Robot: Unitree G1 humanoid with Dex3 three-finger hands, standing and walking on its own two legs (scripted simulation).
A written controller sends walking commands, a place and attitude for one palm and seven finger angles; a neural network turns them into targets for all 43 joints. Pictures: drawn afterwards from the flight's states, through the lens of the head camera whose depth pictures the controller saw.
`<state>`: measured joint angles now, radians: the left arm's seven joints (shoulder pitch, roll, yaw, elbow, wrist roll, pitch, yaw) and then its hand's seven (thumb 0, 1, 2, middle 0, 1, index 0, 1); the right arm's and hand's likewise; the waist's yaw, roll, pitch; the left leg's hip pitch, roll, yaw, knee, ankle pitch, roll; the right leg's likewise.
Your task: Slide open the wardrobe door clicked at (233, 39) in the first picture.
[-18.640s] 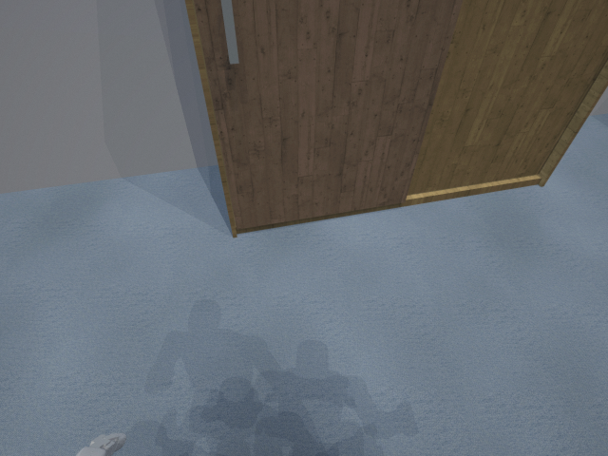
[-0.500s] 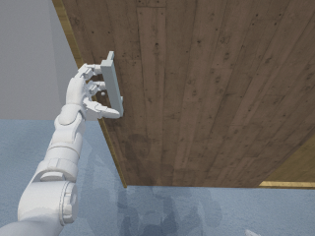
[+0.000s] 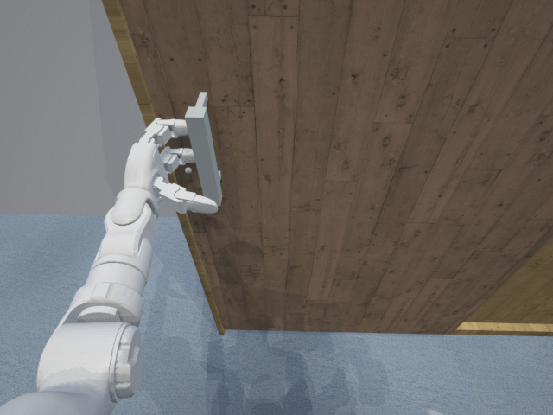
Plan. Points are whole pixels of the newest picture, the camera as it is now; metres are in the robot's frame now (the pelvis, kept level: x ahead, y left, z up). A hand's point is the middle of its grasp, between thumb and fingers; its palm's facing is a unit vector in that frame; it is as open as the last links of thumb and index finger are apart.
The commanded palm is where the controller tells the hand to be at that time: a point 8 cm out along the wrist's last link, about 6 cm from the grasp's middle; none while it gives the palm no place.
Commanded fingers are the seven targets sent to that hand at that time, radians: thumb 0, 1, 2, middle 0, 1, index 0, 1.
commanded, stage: slide the fingers in behind the handle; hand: left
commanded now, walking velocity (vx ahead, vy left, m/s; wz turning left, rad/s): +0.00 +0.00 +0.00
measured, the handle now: (208, 152) +0.48 +0.11 +0.13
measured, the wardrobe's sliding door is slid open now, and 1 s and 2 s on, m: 0.00 0.00 0.00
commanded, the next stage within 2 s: grip the handle and tug to test in 1.44 s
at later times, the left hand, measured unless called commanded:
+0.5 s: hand (201, 169) +0.44 +0.12 +0.13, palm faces -0.04 -1.00 +0.02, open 14.0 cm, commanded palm +0.41 +0.17 +0.14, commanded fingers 0.00 -0.50 0.30 -0.30 -1.20 -0.30 -1.20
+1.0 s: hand (210, 174) +0.42 +0.10 +0.14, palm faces -0.03 -1.00 +0.00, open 14.0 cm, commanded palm +0.40 +0.16 +0.14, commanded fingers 0.00 -0.50 0.30 -0.30 -1.20 -0.30 -1.20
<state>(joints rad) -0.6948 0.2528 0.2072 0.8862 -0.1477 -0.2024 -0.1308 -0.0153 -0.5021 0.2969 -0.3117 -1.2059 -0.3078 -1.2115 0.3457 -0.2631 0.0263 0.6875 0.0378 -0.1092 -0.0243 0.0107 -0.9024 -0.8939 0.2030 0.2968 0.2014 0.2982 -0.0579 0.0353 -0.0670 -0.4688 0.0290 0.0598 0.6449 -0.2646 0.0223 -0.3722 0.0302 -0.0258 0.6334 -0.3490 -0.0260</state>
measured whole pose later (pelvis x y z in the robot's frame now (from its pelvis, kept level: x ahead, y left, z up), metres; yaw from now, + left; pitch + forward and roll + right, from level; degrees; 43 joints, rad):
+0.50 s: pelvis +0.01 +0.00 +0.00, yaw +0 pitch +5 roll -1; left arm -0.68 0.19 0.17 0.82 -0.15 -0.16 -0.08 -0.02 -0.50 0.30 -0.30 -1.20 -0.30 -1.20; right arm 0.31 -0.25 0.03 0.69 0.03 -0.11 -0.02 0.01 -0.90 -0.89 0.20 0.30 0.20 0.30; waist -0.05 0.03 -0.07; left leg -0.45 0.02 0.06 0.63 -0.27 0.02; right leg -0.36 0.02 -0.02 0.62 -0.35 -0.02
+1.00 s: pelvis +0.00 -0.01 +0.00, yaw +1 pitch +4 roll +0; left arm -0.62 0.16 0.12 0.71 -0.15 -0.14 -0.05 -0.02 -0.50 0.30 -0.30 -1.20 -0.30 -1.20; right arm 0.28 -0.25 0.02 0.69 0.03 -0.11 -0.03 0.01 -0.90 -0.89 0.20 0.30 0.20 0.30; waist -0.04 0.04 -0.04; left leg -0.42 0.03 0.05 0.60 -0.25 0.01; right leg -0.32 0.03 -0.04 0.59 -0.34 -0.03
